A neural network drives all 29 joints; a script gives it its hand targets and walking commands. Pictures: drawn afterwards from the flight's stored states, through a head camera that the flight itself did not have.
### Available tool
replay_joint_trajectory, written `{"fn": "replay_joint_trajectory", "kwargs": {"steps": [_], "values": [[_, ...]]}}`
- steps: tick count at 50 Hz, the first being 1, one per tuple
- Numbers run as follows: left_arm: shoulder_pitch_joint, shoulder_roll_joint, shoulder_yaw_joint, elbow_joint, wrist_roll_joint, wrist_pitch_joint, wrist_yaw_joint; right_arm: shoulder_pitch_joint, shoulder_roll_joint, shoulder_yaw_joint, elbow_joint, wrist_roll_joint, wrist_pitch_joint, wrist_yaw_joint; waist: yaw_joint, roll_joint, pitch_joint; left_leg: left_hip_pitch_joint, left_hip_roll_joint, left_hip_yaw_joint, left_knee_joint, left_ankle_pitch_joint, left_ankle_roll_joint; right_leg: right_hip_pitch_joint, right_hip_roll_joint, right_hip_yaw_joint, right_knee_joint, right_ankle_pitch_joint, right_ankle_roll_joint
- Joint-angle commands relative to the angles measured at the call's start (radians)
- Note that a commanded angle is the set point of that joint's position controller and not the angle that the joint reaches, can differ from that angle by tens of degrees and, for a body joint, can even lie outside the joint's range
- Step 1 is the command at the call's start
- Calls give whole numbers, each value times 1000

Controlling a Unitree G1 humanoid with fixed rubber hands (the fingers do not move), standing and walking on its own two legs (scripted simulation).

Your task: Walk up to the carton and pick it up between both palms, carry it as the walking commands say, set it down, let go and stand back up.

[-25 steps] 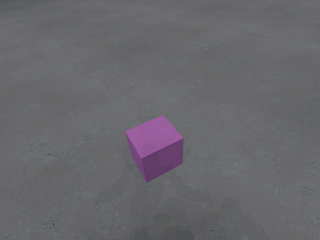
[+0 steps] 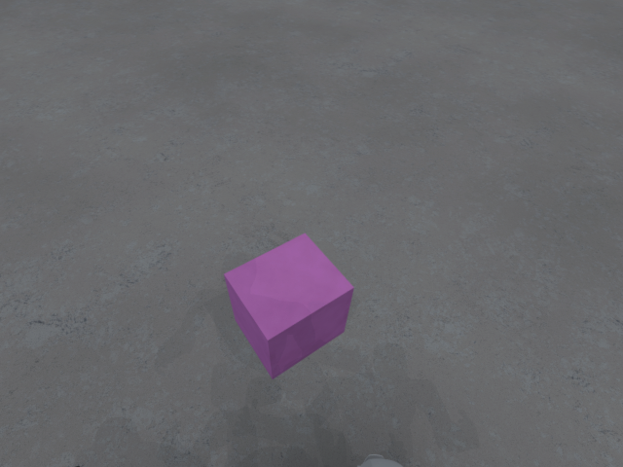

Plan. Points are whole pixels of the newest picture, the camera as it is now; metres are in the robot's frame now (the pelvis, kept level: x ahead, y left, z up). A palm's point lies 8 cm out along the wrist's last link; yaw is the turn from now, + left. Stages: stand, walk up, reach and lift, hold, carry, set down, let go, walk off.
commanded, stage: walk up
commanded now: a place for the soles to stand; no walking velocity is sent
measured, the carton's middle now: (288, 305) +0.71 +0.03 -0.62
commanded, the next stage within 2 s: none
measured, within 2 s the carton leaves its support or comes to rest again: neither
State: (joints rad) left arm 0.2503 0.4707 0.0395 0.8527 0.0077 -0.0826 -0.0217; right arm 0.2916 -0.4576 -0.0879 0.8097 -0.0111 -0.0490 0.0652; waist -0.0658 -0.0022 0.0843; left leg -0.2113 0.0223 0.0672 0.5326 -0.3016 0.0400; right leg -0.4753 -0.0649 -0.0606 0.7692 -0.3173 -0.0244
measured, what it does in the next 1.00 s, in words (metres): walks ahead: right foot, then left foot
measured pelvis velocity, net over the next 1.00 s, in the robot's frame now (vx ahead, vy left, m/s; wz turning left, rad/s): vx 0.24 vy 0.09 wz -0.06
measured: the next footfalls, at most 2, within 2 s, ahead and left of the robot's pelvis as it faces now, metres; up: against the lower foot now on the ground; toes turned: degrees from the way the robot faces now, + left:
right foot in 0.10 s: +0.16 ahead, -0.13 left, +0.00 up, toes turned -3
left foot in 0.42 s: +0.34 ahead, +0.19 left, +0.00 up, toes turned -4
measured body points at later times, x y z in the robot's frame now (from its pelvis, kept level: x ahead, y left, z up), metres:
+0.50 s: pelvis +0.14 +0.08 -0.02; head +0.16 +0.08 +0.43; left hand +0.21 +0.44 -0.11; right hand +0.24 -0.27 -0.11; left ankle +0.23 +0.20 -0.74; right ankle +0.14 -0.09 -0.69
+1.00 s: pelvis +0.24 +0.09 -0.01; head +0.25 +0.09 +0.44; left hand +0.36 +0.41 -0.11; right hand +0.32 -0.24 -0.12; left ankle +0.26 +0.20 -0.74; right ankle +0.26 -0.05 -0.74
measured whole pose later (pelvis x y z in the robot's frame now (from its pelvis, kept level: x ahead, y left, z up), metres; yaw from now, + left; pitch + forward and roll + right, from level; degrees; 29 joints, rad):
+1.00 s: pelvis +0.24 +0.09 -0.01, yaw -4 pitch -1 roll +0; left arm 0.18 0.43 0.03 0.90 0.00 -0.03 -0.02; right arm 0.20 -0.41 -0.03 0.91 -0.02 -0.07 0.00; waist 0.02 0.01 0.05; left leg -0.29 0.03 0.04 0.64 -0.32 0.01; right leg -0.31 -0.02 0.00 0.62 -0.29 0.00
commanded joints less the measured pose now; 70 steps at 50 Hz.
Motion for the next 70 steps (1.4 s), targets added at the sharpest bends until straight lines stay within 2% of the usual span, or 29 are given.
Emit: {"fn": "replay_joint_trajectory", "kwargs": {"steps": [1,3,4,5,6,8,12,16,17,19,20,21,22,24,26,33,35,37,40,43,45,46,48,53,61,62,64,66,70], "values": [[11,136,50,-33,-2,-18,1,-40,-218,-54,-81,4,-12,-2,45,147,-22,-76,215,-184,-153,272,171,192,21,-7,-164,141,-17],[126,170,69,-9,0,-26,13,-11,-156,-33,-106,14,-4,-6,107,44,-123,-85,134,-122,44,326,100,423,63,-3,-326,158,-47],[195,228,91,4,10,-31,25,20,-134,-21,-101,22,-8,-9,156,-111,-174,-247,61,-56,265,270,50,606,-47,153,-348,73,-94],[269,290,109,-2,8,-31,32,9,-111,-8,-131,11,-7,-11,174,-202,-205,-459,-24,-38,495,-109,7,711,-318,521,-411,1,-214],[264,292,97,-46,-6,-34,41,0,-163,-26,-126,-7,8,-22,167,-77,-152,-479,8,-149,607,-192,8,630,-411,650,-451,-25,-244],[114,266,97,-53,-19,-37,47,-9,-197,-33,-85,-17,10,-29,105,-8,-66,-525,76,-188,576,-163,-8,541,-360,506,-405,115,-266],[57,261,96,-86,11,-32,27,34,-158,-36,-60,6,7,-3,78,-208,-45,-302,74,-78,351,-131,-34,254,-211,207,-408,174,-224],[58,240,72,-93,2,-32,9,-43,-138,-50,-59,-11,13,23,67,-153,18,-134,48,-6,171,-5,-35,27,-162,190,-479,-120,-199],[-17,265,82,-113,14,-25,7,49,-154,-57,-34,-10,11,20,2,-200,-18,-23,50,0,127,48,-26,-9,-179,145,-397,-166,-160],[-23,177,57,-129,17,-11,9,166,-194,-80,20,-19,0,8,-53,19,-80,211,-1,-7,56,-43,-9,-179,-74,55,-95,-287,-106],[-5,100,34,-154,5,-13,16,249,-275,-95,10,-40,-8,-10,-111,299,-98,223,216,-369,-177,-320,74,-303,48,-39,246,-316,-48],[-27,128,35,-159,4,-7,21,171,-333,-103,-35,-28,-16,-14,-85,234,-17,119,390,-720,-351,-552,173,-384,88,125,406,-260,-18],[34,183,50,-146,4,-7,27,52,-339,-97,-81,-12,-25,-24,-17,119,49,41,410,-726,-365,-594,234,-369,34,180,415,-168,-7],[126,237,69,-65,-9,-2,13,-33,-270,-80,-79,0,-24,-26,46,46,-56,-39,304,-503,-260,-388,183,-173,-10,125,341,-108,0],[196,218,75,-25,-11,5,3,-68,-250,-62,-77,-4,-19,-25,82,177,-30,-138,221,-323,-265,-309,153,-41,8,64,225,-79,10],[103,142,67,-18,9,36,-5,-50,-217,-33,-53,-10,-19,-42,68,186,-17,-248,228,-183,-154,-55,131,206,34,10,-91,52,-6],[84,172,79,-4,22,27,3,-35,-159,-7,-56,6,-10,-51,94,11,-62,-309,189,-170,-37,-97,80,346,38,77,-207,23,-44],[65,224,77,-7,20,17,13,-61,-92,10,-48,20,-8,-59,87,-148,-73,-301,19,-18,233,-157,-14,272,-211,466,-439,-39,-139],[36,255,84,-23,0,15,21,-20,-182,-7,-11,1,-7,-74,95,-141,-72,-283,22,-81,283,-250,1,299,-236,474,-387,84,-216],[-101,149,42,-33,-6,32,15,49,-138,8,67,1,-26,-82,30,-103,-126,-24,33,-67,8,131,-10,187,-106,197,-239,379,-120],[-55,105,24,-23,-18,35,13,-32,-195,3,40,-5,-38,-84,71,97,-135,7,197,-312,-122,178,61,124,-24,141,-96,232,-49],[-36,99,28,-9,-16,42,10,-114,-207,3,29,-8,-44,-84,96,79,-95,-1,256,-343,-131,259,95,102,17,91,-135,111,-9],[-95,141,33,9,-8,43,8,-120,-217,0,64,-4,-39,-75,84,13,-88,-69,191,-253,-109,136,73,205,18,88,-193,71,-37],[-107,131,19,43,-11,30,8,-128,-180,3,84,3,-26,-78,62,103,-139,3,116,-122,-36,226,46,242,-21,119,-174,308,-67],[-135,143,10,58,-1,42,7,-165,-192,-3,102,0,-14,-78,58,63,-71,0,178,-172,-71,151,87,168,6,83,-156,219,-42],[-137,141,14,59,3,41,6,-181,-187,2,97,2,-13,-78,73,93,-101,-34,162,-142,-47,130,72,231,-20,116,-192,195,-52],[-66,202,36,84,7,28,13,-228,-125,19,76,7,-9,-74,106,-64,-81,-234,24,-2,174,31,0,386,-131,360,-329,159,-145],[-44,230,41,78,3,28,12,-204,-121,23,82,5,-4,-76,103,-110,-117,-254,-9,-42,212,-256,1,422,-258,492,-371,313,-245],[-153,187,23,40,-1,42,16,-86,-106,15,130,2,-14,-73,30,-115,-93,-23,-9,-26,-46,10,9,298,-162,263,-313,431,-147]]}}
